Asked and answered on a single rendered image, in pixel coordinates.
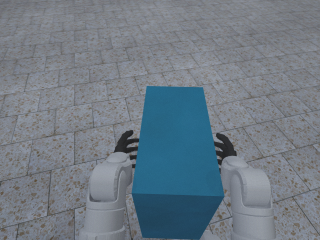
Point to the left robot hand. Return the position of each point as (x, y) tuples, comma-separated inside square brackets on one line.
[(123, 142)]

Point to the robot right forearm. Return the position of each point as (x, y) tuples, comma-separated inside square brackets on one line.
[(251, 200)]

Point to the right robot hand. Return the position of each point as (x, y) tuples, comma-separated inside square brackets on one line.
[(227, 148)]

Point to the carton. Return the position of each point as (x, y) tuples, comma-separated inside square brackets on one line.
[(177, 186)]

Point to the robot left forearm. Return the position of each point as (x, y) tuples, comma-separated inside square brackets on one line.
[(106, 199)]

